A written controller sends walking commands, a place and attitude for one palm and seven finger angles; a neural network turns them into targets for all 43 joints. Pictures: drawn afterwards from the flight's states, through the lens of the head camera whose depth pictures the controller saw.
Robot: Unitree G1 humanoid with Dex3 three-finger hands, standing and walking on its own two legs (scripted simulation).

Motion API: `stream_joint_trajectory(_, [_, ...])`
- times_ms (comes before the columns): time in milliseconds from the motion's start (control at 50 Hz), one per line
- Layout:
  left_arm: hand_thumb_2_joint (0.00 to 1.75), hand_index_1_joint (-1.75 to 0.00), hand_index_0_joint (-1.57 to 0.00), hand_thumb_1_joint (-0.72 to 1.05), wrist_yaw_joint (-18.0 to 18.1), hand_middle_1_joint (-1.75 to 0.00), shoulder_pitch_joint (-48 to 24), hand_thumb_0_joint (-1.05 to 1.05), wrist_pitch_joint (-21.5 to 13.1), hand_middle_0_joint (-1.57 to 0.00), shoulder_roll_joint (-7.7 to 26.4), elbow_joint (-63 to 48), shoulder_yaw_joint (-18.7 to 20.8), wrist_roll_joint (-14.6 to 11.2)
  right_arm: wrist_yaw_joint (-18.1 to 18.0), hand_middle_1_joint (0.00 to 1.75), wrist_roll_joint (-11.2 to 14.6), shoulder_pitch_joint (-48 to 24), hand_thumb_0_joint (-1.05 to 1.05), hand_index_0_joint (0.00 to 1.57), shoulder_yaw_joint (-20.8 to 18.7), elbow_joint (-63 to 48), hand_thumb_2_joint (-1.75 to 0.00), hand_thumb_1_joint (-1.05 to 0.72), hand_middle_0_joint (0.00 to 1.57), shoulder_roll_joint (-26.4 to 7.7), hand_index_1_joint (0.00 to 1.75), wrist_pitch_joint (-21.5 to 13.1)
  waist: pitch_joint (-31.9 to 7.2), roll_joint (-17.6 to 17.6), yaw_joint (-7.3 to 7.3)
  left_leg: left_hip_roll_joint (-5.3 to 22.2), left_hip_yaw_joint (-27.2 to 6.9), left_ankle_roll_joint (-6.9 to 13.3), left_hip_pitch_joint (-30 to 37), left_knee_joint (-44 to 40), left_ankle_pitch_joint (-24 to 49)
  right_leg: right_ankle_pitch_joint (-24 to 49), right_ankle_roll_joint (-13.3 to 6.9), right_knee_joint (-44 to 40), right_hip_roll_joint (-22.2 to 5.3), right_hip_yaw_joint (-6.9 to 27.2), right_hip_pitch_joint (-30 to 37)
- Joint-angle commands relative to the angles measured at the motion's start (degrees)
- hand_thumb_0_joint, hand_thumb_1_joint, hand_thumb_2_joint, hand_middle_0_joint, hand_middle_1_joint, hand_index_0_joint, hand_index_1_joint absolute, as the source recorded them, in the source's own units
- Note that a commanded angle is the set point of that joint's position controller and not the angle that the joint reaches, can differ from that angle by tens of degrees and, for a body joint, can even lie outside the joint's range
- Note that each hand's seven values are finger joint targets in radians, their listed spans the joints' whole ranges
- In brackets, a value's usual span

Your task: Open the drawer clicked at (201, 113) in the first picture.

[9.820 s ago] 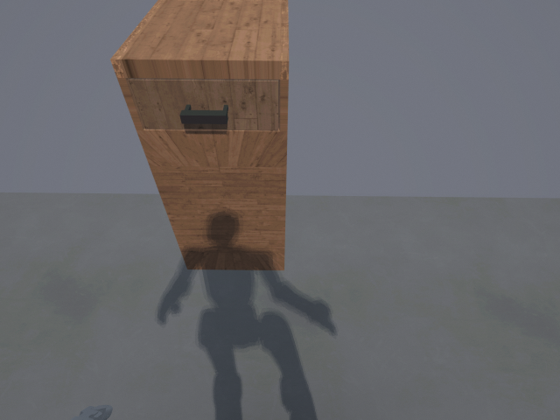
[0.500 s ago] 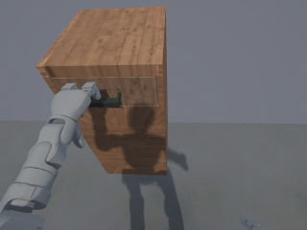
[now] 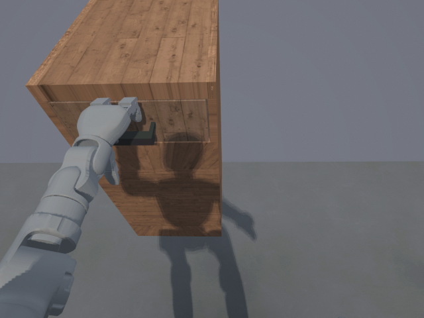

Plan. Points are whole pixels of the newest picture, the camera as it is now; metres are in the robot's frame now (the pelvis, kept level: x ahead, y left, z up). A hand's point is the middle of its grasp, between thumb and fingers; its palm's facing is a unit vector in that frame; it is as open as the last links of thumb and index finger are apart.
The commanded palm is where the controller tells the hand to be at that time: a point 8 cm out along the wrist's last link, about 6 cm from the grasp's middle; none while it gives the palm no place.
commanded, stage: move the hooked fingers above the handle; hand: left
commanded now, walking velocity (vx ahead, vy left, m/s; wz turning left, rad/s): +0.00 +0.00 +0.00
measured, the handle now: (131, 132) +0.52 +0.22 +0.02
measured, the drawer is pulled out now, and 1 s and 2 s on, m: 0.00 0.00 0.00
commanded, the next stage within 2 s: lower the fingers behind the handle in 1.16 s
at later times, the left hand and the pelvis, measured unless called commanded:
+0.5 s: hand (120, 131) +0.46 +0.22 +0.08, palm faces -0.03 -0.03 -1.00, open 13.8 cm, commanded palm +0.44 +0.23 +0.14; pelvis +0.00 +0.00 +0.00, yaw -2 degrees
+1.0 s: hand (116, 130) +0.47 +0.23 +0.08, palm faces -0.02 -0.04 -1.00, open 13.7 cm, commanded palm +0.45 +0.24 +0.14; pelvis +0.00 +0.01 +0.00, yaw -2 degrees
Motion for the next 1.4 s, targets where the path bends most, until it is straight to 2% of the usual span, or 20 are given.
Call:
stream_joint_trajectory(0, [0.3,-1.2,-0.3,-0.5,4.07,-1.2,-27.39,0.0,-1.18,-0.3,15.46,-9.26,7.7,0.38,-0.61,0.3,-0.58,2.98,0.0,0.2,-2.91,-4.88,-0.9,-0.9,0.2,-7.03,0.3,-1.24,-22.74,-2.52,-1.18,-1.55,-0.36,1.93,10.47,-0.14,23.97,24.08,-1.14,-2.04,2.05,1.72,7.49])
stream_joint_trajectory(140, [0.3,-1.2,-0.3,-0.5,6.54,-1.2,-28.0,0.0,0.27,-0.3,16.02,-4.03,8.39,1.39,-0.04,0.3,-0.84,4.82,0.0,0.2,-3.19,-4.29,-0.9,-0.9,0.2,-7.32,0.3,-0.81,-23.77,-2.29,-1.32,-1.42,0.28,1.93,8.31,0.17,24.3,25.1,-1.07,-1.59,2.26,1.85,7.88])
stream_joint_trajectory(180, [0.3,-1.2,-0.3,-0.5,6.49,-1.2,-28.62,0.0,0.91,-0.3,16.56,-1.01,8.28,1.54,-0.28,0.3,-0.71,5.33,0.0,0.2,-3.11,-4.01,-0.9,-0.9,0.2,-7.74,0.3,-0.68,-22.15,-4.42,-2.46,-1.38,0.34,2.08,6.19,-0.05,22.24,24.65,-0.73,-1.97,2.11,1.89,7.82])
stream_joint_trajectory(240, [0.3,-1.2,-0.3,-0.5,6.23,-1.2,-31.38,0.0,0.75,-0.3,15.33,-1.87,6.39,1.73,-0.43,0.3,-0.56,5.9,0.0,0.2,-3.17,-3.94,-0.9,-0.9,0.2,-7.8,0.3,-0.77,-22.11,-2.02,-3.07,-1.23,0.35,2.06,7.36,-0.41,20.53,22.07,-0.85,-2.46,2.23,1.94,6.02])
stream_joint_trajectory(280, [0.3,-1.2,-0.3,-0.5,6.04,-1.2,-30.64,0.0,-0.08,-0.3,16.21,-2.85,7.53,1.56,-0.54,0.3,-0.73,6.18,0.0,0.2,-3.43,-4.47,-0.9,-0.9,0.2,-7.7,0.3,-0.86,-25.02,-2.1,-2.54,-1.33,0.37,2.3,8.52,-0.12,21.9,23.15,-0.76,-2.43,2.26,2.28,7.74])
stream_joint_trajectory(440, [0.3,-1.2,-0.3,-0.5,6.29,-1.2,-27.81,0.0,-0.53,-0.3,19.4,-0.09,10.09,1.68,-1.02,0.3,-0.5,6.06,0.0,0.2,-3.1,-4.54,-0.9,-0.9,0.2,-7.86,0.3,-0.96,-21.49,-2.23,-1.83,-1.39,1.14,2.29,5.32,-0.81,19.5,22.5,-0.71,-2.96,2.1,2.43,8.16])
stream_joint_trajectory(460, [0.3,-1.2,-0.3,-0.5,6.19,-1.2,-28.41,0.0,-0.64,-0.3,19.24,0.4,9.79,1.71,-1.07,0.3,-0.49,6.21,0.0,0.2,-3.08,-4.38,-0.9,-0.9,0.2,-8.08,0.3,-0.91,-21.56,-4.03,-2.58,-1.3,0.9,2.4,5.03,-0.69,19.24,22.04,-0.61,-3.09,2.12,2.46,8.26])
stream_joint_trajectory(500, [0.3,-1.2,-0.3,-0.5,6.15,-1.2,-28.53,0.0,-0.71,-0.3,19.41,0.36,9.55,1.94,-1.18,0.3,-0.31,6.13,0.0,0.2,-3.19,-4.39,-0.9,-0.9,0.2,-8.1,0.3,-1.06,-20.94,-2.24,-2.59,-1.29,0.95,2.38,5.54,-0.69,18.52,20.82,-0.66,-3.14,2.22,2.49,6.68])
stream_joint_trajectory(520, [0.3,-1.2,-0.3,-0.5,5.9,-1.2,-29.97,0.0,-0.67,-0.3,17.0,-0.15,7.13,1.73,-1.14,0.3,-0.34,6.2,0.0,0.2,-3.08,-4.43,-0.9,-0.9,0.2,-8.05,0.3,-1.2,-20.52,-1.93,-3.39,-1.3,0.9,2.36,6.13,-0.68,18.06,20.28,-0.57,-3.42,2.16,2.39,5.74])
stream_joint_trajectory(600, [0.3,-1.2,-0.3,-0.5,5.37,-1.2,-34.54,0.0,-1.88,-0.3,16.49,-1.37,5.96,1.47,-1.43,0.3,-0.36,7.15,0.0,0.2,-3.33,-3.82,-0.9,-0.9,0.2,-8.24,0.3,-1.57,-20.88,-1.85,-4.97,-1.14,0.1,2.42,7.57,-0.07,17.41,18.57,-0.5,-3.5,2.24,2.4,3.46])
stream_joint_trajectory(680, [0.3,-1.2,-0.3,-0.5,5.89,-1.2,-36.4,0.0,-3.11,-0.3,16.88,-2.71,6.63,1.13,-1.34,0.3,-0.74,7.91,0.0,0.2,-3.47,-3.35,-0.9,-0.9,0.2,-8.08,0.3,-1.78,-24.24,0.33,-4.8,-1.18,-0.41,2.32,9.68,1.06,20.25,19.66,-0.72,-2.59,2.42,2.29,2.81])
stream_joint_trajectory(760, [0.3,-1.2,-0.3,-0.5,6.7,-1.2,-35.65,0.0,-1.73,-0.3,16.49,0.31,6.75,1.72,-0.86,0.3,-0.89,7.76,0.0,0.2,-3.18,-3.13,-0.9,-0.9,0.2,-8.24,0.3,-1.42,-22.58,-0.41,-4.64,-0.94,-0.78,1.95,8.5,1.2,21.58,19.28,-1.01,-1.83,2.72,1.35,1.46])
stream_joint_trajectory(860, [0.3,-1.2,-0.3,-0.5,6.71,-1.2,-32.3,0.0,-0.23,-0.3,18.04,0.05,9.0,1.96,-0.41,0.3,-1.15,7.61,0.0,0.2,-3.28,-4.1,-0.9,-0.9,0.2,-8.17,0.3,-0.91,-26.0,-0.53,-2.67,-0.69,-0.48,1.86,9.23,1.67,26.22,22.8,-1.16,-0.96,2.88,1.23,4.41])
stream_joint_trajectory(940, [0.3,-1.2,-0.3,-0.5,6.15,-1.2,-28.97,0.0,0.29,-0.3,16.73,-0.92,8.57,1.71,-0.32,0.3,-0.93,6.56,0.0,0.2,-3.32,-4.8,-0.9,-0.9,0.2,-7.99,0.3,-0.46,-23.49,-1.38,-2.23,-0.45,-0.3,1.91,9.14,0.96,25.95,22.45,-1.02,-1.51,2.93,0.95,4.22])
stream_joint_trajectory(980, [0.3,-1.2,-0.3,-0.5,5.75,-1.2,-28.69,0.0,0.06,-0.3,18.22,-0.87,9.48,1.58,-0.52,0.3,-0.8,6.43,0.0,0.2,-3.19,-4.82,-0.9,-0.9,0.2,-8.21,0.3,-0.38,-22.87,-2.7,-2.35,-0.52,-0.12,2.15,8.22,0.74,24.72,22.61,-0.88,-1.91,2.82,1.28,5.13])
stream_joint_trajectory(1080, [0.3,-1.2,-0.3,-0.5,5.47,-1.2,-32.5,0.0,-1.64,-0.3,14.74,-6.19,6.32,1.22,-0.5,0.3,-0.9,6.45,0.0,0.2,-3.57,-4.65,-0.9,-0.9,0.2,-7.76,0.3,-0.79,-24.23,1.08,-3.45,-0.17,-1.19,1.92,12.92,1.08,25.2,19.51,-0.99,-2.13,3.0,1.18,1.61])
stream_joint_trajectory(1140, [0.3,-1.2,-0.3,-0.5,5.86,-1.2,-32.22,0.0,-1.17,-0.3,15.33,-3.06,6.89,1.21,-0.6,0.3,-0.79,6.48,0.0,0.2,-3.31,-3.9,-0.9,-0.9,0.2,-7.87,0.3,-0.71,-20.76,-1.24,-3.65,-0.33,-1.34,1.85,10.46,0.52,21.88,17.67,-1.1,-2.3,3.02,0.83,0.81])
stream_joint_trajectory(1260, [0.3,-1.2,-0.3,-0.5,6.59,-1.2,-32.85,0.0,0.0,-0.3,16.3,-0.86,7.51,1.97,-0.63,0.3,-1.04,6.94,0.0,0.2,-3.11,-3.76,-0.9,-0.9,0.2,-8.07,0.3,-0.88,-23.54,-0.89,-3.42,-0.67,-0.99,1.79,9.81,0.99,22.8,19.06,-1.24,-1.77,2.89,1.04,2.45])
stream_joint_trajectory(1340, [0.3,-1.2,-0.3,-0.5,5.63,-1.2,-29.76,0.0,0.88,-0.3,14.74,2.92,6.29,1.85,-0.6,0.3,-0.77,6.74,0.0,0.2,-2.89,-4.23,-0.9,-0.9,0.2,-8.28,0.3,-0.73,-19.68,-3.48,-3.57,-0.7,-0.38,1.96,6.7,0.73,19.73,18.49,-0.95,-2.14,2.8,1.12,1.88])
stream_joint_trajectory(1380, [0.3,-1.2,-0.3,-0.5,5.39,-1.2,-31.6,0.0,-0.19,-0.3,15.27,0.84,6.19,2.09,-0.82,0.3,-0.84,6.8,0.0,0.2,-2.95,-4.6,-0.9,-0.9,0.2,-8.28,0.3,-0.88,-21.78,-2.21,-3.73,-0.84,-0.21,2.12,7.04,1.13,19.78,18.97,-0.9,-1.97,2.6,1.6,2.53])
